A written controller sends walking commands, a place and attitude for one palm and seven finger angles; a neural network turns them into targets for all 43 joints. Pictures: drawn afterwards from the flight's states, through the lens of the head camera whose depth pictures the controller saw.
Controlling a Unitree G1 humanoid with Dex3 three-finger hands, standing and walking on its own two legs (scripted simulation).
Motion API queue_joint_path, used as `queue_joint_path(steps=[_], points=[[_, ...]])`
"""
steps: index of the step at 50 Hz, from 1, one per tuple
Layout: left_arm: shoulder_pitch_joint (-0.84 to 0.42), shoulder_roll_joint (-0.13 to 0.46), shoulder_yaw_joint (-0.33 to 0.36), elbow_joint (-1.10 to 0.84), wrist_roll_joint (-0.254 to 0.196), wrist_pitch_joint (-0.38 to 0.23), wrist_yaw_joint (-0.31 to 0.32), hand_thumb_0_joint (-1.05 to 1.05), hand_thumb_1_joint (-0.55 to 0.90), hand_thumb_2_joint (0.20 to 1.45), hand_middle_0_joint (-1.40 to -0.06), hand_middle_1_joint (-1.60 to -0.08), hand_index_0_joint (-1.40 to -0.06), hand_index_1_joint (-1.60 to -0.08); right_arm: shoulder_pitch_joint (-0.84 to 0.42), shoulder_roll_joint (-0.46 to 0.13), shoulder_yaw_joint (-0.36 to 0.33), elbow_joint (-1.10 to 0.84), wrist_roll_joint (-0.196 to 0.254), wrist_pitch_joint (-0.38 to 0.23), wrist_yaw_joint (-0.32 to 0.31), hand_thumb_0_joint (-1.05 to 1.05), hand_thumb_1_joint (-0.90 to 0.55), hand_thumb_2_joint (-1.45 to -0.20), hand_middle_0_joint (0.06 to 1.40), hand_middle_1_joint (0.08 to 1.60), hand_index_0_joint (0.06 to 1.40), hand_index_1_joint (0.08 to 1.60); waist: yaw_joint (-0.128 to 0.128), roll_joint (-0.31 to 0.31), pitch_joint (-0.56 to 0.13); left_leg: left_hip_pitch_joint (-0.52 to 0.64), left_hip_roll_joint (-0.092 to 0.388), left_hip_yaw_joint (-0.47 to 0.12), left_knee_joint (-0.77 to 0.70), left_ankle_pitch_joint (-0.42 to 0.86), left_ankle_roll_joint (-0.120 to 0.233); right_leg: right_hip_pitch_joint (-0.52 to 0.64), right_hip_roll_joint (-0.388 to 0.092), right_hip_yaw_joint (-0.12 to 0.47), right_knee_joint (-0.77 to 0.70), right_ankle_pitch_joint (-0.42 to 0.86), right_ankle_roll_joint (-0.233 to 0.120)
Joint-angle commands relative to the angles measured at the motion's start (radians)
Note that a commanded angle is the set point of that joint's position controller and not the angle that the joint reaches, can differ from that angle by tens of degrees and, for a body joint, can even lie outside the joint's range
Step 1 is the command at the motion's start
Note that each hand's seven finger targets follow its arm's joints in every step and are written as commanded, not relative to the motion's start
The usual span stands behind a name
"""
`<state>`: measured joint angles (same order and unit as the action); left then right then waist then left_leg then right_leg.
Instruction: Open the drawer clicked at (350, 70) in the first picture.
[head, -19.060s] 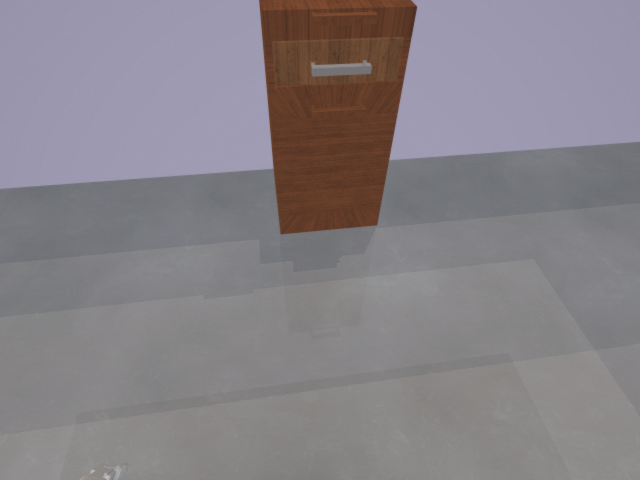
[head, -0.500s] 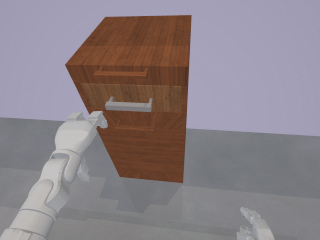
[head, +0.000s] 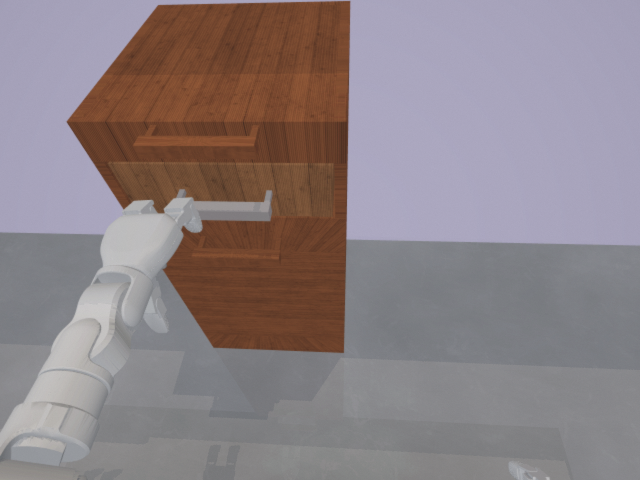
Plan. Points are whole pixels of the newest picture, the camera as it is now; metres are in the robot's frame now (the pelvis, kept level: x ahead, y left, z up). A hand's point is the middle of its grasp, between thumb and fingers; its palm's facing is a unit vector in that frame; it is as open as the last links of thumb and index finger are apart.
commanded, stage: move the hooked fingers above the handle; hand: left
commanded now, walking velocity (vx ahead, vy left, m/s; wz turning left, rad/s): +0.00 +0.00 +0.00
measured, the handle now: (222, 202) +0.55 +0.22 -0.02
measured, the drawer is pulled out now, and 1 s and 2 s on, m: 0.00 0.00 0.00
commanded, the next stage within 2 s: lower the fingers behind the handle in 1.80 s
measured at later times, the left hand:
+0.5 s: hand (199, 223) +0.44 +0.22 +0.05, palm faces -0.04 -0.04 -1.00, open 13.8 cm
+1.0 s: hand (214, 206) +0.50 +0.21 +0.03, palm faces -0.07 -0.04 -1.00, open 13.8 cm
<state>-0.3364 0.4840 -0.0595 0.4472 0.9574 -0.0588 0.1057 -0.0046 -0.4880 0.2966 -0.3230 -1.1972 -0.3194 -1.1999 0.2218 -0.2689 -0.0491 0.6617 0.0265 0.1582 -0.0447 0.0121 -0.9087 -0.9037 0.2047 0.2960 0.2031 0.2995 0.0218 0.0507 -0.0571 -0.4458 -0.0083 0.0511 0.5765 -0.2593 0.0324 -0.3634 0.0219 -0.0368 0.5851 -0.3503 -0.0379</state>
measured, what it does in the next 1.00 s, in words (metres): stands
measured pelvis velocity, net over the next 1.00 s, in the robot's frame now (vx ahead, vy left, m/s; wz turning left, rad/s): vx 0.00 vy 0.01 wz -0.03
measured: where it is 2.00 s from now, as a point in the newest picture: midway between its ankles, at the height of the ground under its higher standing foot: outside the picture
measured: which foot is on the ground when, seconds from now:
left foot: down 0.00-1.00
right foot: down 0.00-1.00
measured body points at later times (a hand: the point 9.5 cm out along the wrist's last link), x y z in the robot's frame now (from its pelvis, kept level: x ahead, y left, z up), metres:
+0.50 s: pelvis +0.01 +0.01 -0.01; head +0.06 +0.00 +0.44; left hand +0.44 +0.22 +0.10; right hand +0.09 -0.24 -0.14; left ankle +0.02 +0.10 -0.73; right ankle -0.04 -0.09 -0.73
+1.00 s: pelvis +0.00 +0.01 -0.02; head +0.09 +0.00 +0.42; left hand +0.49 +0.21 +0.08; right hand -0.02 -0.27 -0.14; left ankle +0.02 +0.10 -0.73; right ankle -0.04 -0.09 -0.73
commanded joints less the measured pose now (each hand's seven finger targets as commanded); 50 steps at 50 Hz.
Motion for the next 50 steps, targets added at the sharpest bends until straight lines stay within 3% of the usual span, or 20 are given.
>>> queue_joint_path(steps=[1, 5, 8, 10, 12, 18, 20, 24, 27, 30, 32, 34, 37, 40, 42, 45, 46, 48, 50], points=[[-0.414, 0.247, 0.139, -0.239, 0.008, -0.033, 0.081, 0.000, -0.500, 0.300, -0.300, -1.200, -0.300, -1.200, -0.031, -0.111, -0.043, -0.122, -0.008, -0.035, -0.006, 0.000, -0.900, -0.900, 0.200, 0.300, 0.200, 0.300, -0.004, 0.001, -0.372, 0.219, -0.037, -0.037, 0.020, 0.377, 0.026, 0.067, 0.007, 0.053, -0.028, 0.474, 0.003], [-0.443, 0.168, 0.076, -0.161, 0.014, 0.000, 0.112, 0.000, -0.500, 0.300, -0.300, -1.200, -0.300, -1.200, -0.005, -0.112, -0.052, -0.102, -0.004, -0.032, 0.004, 0.000, -0.900, -0.900, 0.200, 0.300, 0.200, 0.300, -0.032, -0.008, -0.340, 0.237, -0.022, -0.047, 0.032, 0.397, 0.020, -0.021, 0.019, 0.030, -0.022, 0.417, 0.000], [-0.477, 0.186, 0.082, -0.079, 0.028, 0.043, 0.119, 0.000, -0.500, 0.300, -0.300, -1.200, -0.300, -1.200, 0.009, -0.121, -0.051, -0.098, -0.002, -0.022, 0.007, 0.000, -0.900, -0.900, 0.200, 0.300, 0.200, 0.300, -0.029, -0.047, -0.356, 0.211, -0.021, -0.045, 0.033, 0.382, 0.020, -0.015, 0.021, 0.025, -0.016, 0.403, -0.001], [-0.518, 0.144, 0.034, -0.049, 0.037, 0.068, 0.116, 0.000, -0.500, 0.300, -0.300, -1.200, -0.300, -1.200, 0.015, -0.118, -0.051, -0.099, -0.001, -0.016, 0.010, 0.000, -0.900, -0.900, 0.200, 0.300, 0.200, 0.300, -0.039, -0.037, -0.361, 0.225, -0.019, -0.045, 0.036, 0.394, 0.018, -0.034, 0.022, 0.021, -0.015, 0.399, -0.002], [-0.555, 0.176, 0.053, 0.008, 0.042, 0.082, 0.109, 0.000, -0.500, 0.300, -0.300, -1.200, -0.300, -1.200, 0.023, -0.125, -0.047, -0.095, -0.002, -0.008, 0.007, 0.000, -0.900, -0.900, 0.200, 0.300, 0.200, 0.300, -0.042, -0.059, -0.357, 0.205, -0.018, -0.044, 0.036, 0.379, 0.020, -0.029, 0.022, 0.022, -0.017, 0.391, -0.003], [-0.688, 0.157, 0.028, 0.037, 0.053, 0.047, 0.098, 0.000, -0.500, 0.300, -0.300, -1.200, -0.300, -1.200, 0.064, -0.117, -0.049, -0.098, -0.008, 0.002, 0.005, 0.000, -0.900, -0.900, 0.200, 0.300, 0.200, 0.300, -0.052, 0.007, -0.422, 0.261, -0.009, -0.063, 0.056, 0.444, 0.015, -0.074, 0.026, 0.017, 0.005, 0.382, -0.008], [-0.688, 0.141, 0.028, 0.074, 0.056, 0.036, 0.105, 0.000, -0.500, 0.300, -0.300, -1.200, -0.300, -1.200, 0.076, -0.116, -0.051, -0.091, -0.010, 0.004, 0.008, 0.000, -0.900, -0.900, 0.200, 0.300, 0.200, 0.300, -0.057, -0.016, -0.412, 0.259, -0.004, -0.063, 0.065, 0.456, 0.015, -0.094, 0.029, 0.014, 0.008, 0.380, -0.006], [-0.709, 0.177, 0.061, 0.184, 0.072, 0.044, 0.133, 0.000, -0.500, 0.300, -0.300, -1.200, -0.300, -1.200, 0.102, -0.120, -0.050, -0.083, -0.012, 0.008, 0.009, 0.000, -0.900, -0.900, 0.200, 0.300, 0.200, 0.300, -0.061, -0.058, -0.386, 0.175, -0.009, -0.053, 0.066, 0.391, 0.019, -0.089, 0.030, 0.016, 0.015, 0.369, -0.006], [-0.761, 0.180, 0.057, 0.231, 0.082, 0.057, 0.150, 0.000, -0.500, 0.300, -0.300, -1.200, -0.300, -1.200, 0.119, -0.123, -0.052, -0.078, -0.013, 0.009, 0.010, 0.000, -0.900, -0.900, 0.200, 0.300, 0.200, 0.300, -0.075, -0.052, -0.392, 0.152, -0.010, -0.050, 0.072, 0.378, 0.019, -0.102, 0.031, 0.018, 0.016, 0.359, -0.007], [-0.829, 0.175, 0.037, 0.239, 0.088, 0.058, 0.157, 0.000, -0.500, 0.300, -0.300, -1.200, -0.300, -1.200, 0.148, -0.127, -0.058, -0.070, -0.013, 0.007, 0.011, 0.000, -0.900, -0.900, 0.200, 0.300, 0.200, 0.300, -0.094, -0.005, -0.444, 0.179, -0.008, -0.049, 0.086, 0.381, 0.018, -0.121, 0.032, 0.023, 0.022, 0.358, -0.005], [-0.886, 0.181, 0.037, 0.255, 0.082, 0.051, 0.156, 0.000, -0.500, 0.300, -0.300, -1.200, -0.300, -1.200, 0.169, -0.130, -0.061, -0.058, -0.017, 0.005, 0.009, 0.000, -0.900, -0.900, 0.200, 0.300, 0.200, 0.300, -0.116, -0.027, -0.452, 0.164, -0.009, -0.048, 0.096, 0.372, 0.023, -0.114, 0.031, 0.029, 0.017, 0.370, -0.001], [-0.888, 0.208, 0.049, 0.294, 0.082, 0.047, 0.156, 0.000, -0.500, 0.300, -0.300, -1.200, -0.300, -1.200, 0.183, -0.135, -0.061, -0.052, -0.014, 0.003, 0.003, 0.000, -0.900, -0.900, 0.200, 0.300, 0.200, 0.300, -0.122, -0.023, -0.445, 0.141, -0.011, -0.043, 0.095, 0.327, 0.025, -0.117, 0.030, 0.036, 0.011, 0.350, 0.003], [-0.964, 0.219, 0.040, 0.341, 0.085, 0.039, 0.159, 0.000, -0.500, 0.300, -0.300, -1.200, -0.300, -1.200, 0.204, -0.139, -0.056, -0.034, -0.014, -0.004, -0.004, 0.000, -0.900, -0.900, 0.200, 0.300, 0.200, 0.300, -0.152, -0.036, -0.402, 0.090, -0.012, -0.046, 0.096, 0.281, 0.028, -0.143, 0.029, 0.037, 0.007, 0.321, 0.005], [-0.971, 0.235, 0.051, 0.368, 0.090, 0.030, 0.168, 0.000, -0.500, 0.300, -0.300, -1.200, -0.300, -1.200, 0.230, -0.141, -0.059, -0.027, -0.016, -0.013, -0.003, 0.000, -0.900, -0.900, 0.200, 0.300, 0.200, 0.300, -0.147, 0.016, -0.452, 0.110, -0.013, -0.045, 0.112, 0.306, 0.025, -0.155, 0.033, 0.040, 0.020, 0.335, 0.003], [-1.013, 0.215, 0.033, 0.391, 0.089, 0.030, 0.169, 0.000, -0.500, 0.300, -0.300, -1.200, -0.300, -1.200, 0.247, -0.140, -0.059, -0.019, -0.019, -0.017, 0.000, 0.000, -0.900, -0.900, 0.200, 0.300, 0.200, 0.300, -0.168, 0.005, -0.452, 0.096, -0.012, -0.049, 0.124, 0.312, 0.026, -0.172, 0.037, 0.036, 0.025, 0.335, 0.004], [-0.978, 0.286, 0.085, 0.454, 0.097, 0.043, 0.178, 0.000, -0.500, 0.300, -0.300, -1.200, -0.300, -1.200, 0.262, -0.149, -0.055, -0.018, -0.019, -0.021, 0.000, 0.000, -0.900, -0.900, 0.200, 0.300, 0.200, 0.300, -0.147, 0.019, -0.467, 0.048, -0.013, -0.038, 0.128, 0.298, 0.025, -0.148, 0.036, 0.042, 0.032, 0.347, 0.005], [-0.989, 0.308, 0.099, 0.444, 0.096, 0.042, 0.180, 0.000, -0.500, 0.300, -0.300, -1.200, -0.300, -1.200, 0.264, -0.151, -0.055, -0.021, -0.019, -0.020, -0.002, 0.000, -0.900, -0.900, 0.200, 0.300, 0.200, 0.300, -0.151, 0.002, -0.477, 0.040, -0.012, -0.037, 0.129, 0.296, 0.027, -0.137, 0.036, 0.044, 0.032, 0.354, 0.007], [-1.007, 0.337, 0.117, 0.415, 0.100, 0.029, 0.184, 0.000, -0.500, 0.300, -0.300, -1.200, -0.300, -1.200, 0.271, -0.152, -0.057, -0.025, -0.023, -0.021, -0.003, 0.000, -0.900, -0.900, 0.200, 0.300, 0.200, 0.300, -0.141, 0.028, -0.530, 0.049, -0.015, -0.035, 0.134, 0.324, 0.025, -0.107, 0.035, 0.048, 0.040, 0.390, 0.008], [-0.986, 0.329, 0.116, 0.408, 0.107, 0.022, 0.185, 0.000, -0.500, 0.300, -0.300, -1.200, -0.300, -1.200, 0.270, -0.150, -0.059, -0.022, -0.026, -0.022, -0.002, 0.000, -0.900, -0.900, 0.200, 0.300, 0.200, 0.300, -0.137, 0.047, -0.541, 0.066, -0.010, -0.034, 0.138, 0.351, 0.024, -0.111, 0.037, 0.047, 0.043, 0.408, 0.006]])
